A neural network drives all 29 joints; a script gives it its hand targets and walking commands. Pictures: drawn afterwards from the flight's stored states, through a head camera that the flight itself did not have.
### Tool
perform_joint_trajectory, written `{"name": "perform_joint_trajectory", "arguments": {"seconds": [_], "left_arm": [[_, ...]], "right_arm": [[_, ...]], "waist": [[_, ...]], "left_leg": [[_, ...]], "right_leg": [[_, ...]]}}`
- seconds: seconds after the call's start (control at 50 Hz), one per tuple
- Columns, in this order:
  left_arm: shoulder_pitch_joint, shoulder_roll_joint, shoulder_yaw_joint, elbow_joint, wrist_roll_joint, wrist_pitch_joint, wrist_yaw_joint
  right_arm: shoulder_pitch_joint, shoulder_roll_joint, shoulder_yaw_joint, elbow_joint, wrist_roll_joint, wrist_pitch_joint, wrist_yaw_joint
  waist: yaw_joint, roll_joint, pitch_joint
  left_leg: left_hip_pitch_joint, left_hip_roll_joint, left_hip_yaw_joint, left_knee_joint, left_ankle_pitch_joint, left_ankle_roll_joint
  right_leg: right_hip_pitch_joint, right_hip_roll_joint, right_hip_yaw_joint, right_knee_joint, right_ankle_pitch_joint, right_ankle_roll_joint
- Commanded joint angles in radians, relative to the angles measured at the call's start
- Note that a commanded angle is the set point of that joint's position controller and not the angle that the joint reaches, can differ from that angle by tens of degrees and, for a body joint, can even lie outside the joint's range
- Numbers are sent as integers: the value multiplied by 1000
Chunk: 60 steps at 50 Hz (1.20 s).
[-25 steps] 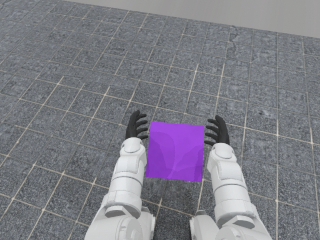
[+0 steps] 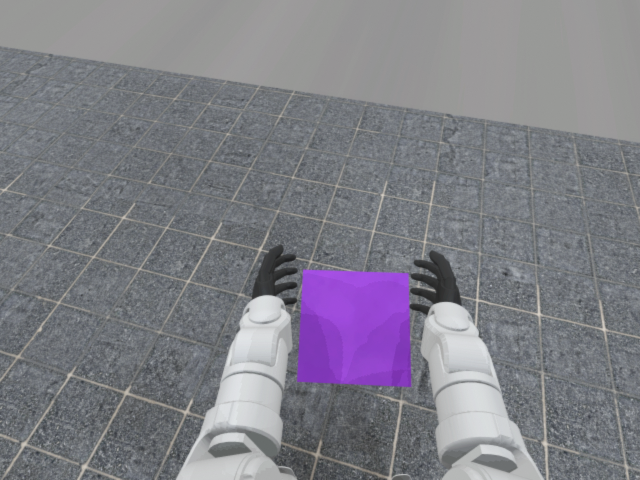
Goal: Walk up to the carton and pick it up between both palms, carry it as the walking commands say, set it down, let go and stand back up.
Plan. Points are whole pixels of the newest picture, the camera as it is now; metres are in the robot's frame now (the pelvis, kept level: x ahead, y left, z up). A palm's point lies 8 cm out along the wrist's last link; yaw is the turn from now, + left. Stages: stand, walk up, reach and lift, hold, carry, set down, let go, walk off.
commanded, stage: reach and lift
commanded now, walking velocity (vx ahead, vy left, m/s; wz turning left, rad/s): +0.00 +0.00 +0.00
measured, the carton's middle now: (351, 329) +0.36 -0.01 -0.12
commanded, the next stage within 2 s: hold in 1.86 s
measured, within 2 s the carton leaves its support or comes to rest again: neither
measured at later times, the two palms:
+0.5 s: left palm (269, 282) +0.34 +0.09 +0.07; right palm (470, 289) +0.33 -0.14 +0.07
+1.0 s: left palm (259, 277) +0.34 +0.10 +0.08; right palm (467, 281) +0.34 -0.13 +0.08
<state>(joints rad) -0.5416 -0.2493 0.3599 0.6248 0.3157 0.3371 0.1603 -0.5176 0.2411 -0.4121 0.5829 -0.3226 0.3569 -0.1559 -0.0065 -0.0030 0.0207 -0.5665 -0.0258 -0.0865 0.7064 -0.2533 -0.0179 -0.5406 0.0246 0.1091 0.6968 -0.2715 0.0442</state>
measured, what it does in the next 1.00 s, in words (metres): stands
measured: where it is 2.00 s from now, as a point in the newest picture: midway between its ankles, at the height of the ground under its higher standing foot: outside the picture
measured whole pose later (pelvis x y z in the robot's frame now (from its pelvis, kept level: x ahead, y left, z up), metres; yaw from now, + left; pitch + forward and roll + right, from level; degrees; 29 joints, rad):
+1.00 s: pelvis +0.02 -0.01 +0.02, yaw +0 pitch -9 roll +0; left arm -0.52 -0.24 0.33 0.55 0.35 0.69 0.14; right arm -0.51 0.24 -0.35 0.55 -0.35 0.70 -0.14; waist 0.00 -0.02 0.03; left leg -0.11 -0.01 -0.09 0.48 -0.22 -0.03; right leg -0.10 0.02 0.10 0.49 -0.24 0.02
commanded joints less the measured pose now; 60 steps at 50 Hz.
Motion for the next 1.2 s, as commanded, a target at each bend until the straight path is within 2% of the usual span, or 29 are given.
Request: {"name": "perform_joint_trajectory", "arguments": {"seconds": [0.0,0.16,0.4,0.56,0.78,1.18], "left_arm": [[-511,-1079,-535,81,-148,7,-286],[-510,-1099,-542,39,-172,80,-289],[-534,-1086,-543,-36,-221,205,-301],[-574,-1044,-484,-15,-227,272,-310],[-574,-1038,-448,-31,-233,306,-303],[-526,-1078,-502,-75,-253,324,-291]], "right_arm": [[-568,1058,550,49,160,-11,287],[-567,1074,556,7,189,67,294],[-588,1115,582,-43,254,197,290],[-611,1103,514,-9,253,264,286],[-620,1087,489,-13,247,291,284],[-596,1061,525,-75,260,295,294]], "waist": [[-9,9,-523],[-13,6,-457],[2,-13,-393],[-2,-21,-295],[4,-21,-278],[8,5,-316]], "left_leg": [[331,-73,-1,-121,150,23],[400,-61,0,-185,139,21],[494,-52,18,-245,125,20],[518,-48,25,-276,71,18],[532,-49,33,-286,109,6],[555,-42,11,-299,162,-9]], "right_leg": [[206,100,-38,-109,150,-33],[289,87,-35,-165,145,-34],[390,65,-26,-237,129,-33],[416,41,-20,-279,79,-31],[454,40,-25,-295,130,-30],[456,55,-33,-296,161,-37]]}}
